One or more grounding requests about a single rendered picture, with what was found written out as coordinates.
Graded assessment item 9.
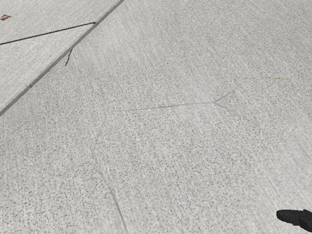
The robot right hand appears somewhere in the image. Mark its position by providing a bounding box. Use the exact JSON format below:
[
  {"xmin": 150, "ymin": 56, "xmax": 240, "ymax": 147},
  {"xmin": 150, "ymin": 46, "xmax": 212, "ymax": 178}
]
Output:
[{"xmin": 276, "ymin": 210, "xmax": 312, "ymax": 233}]

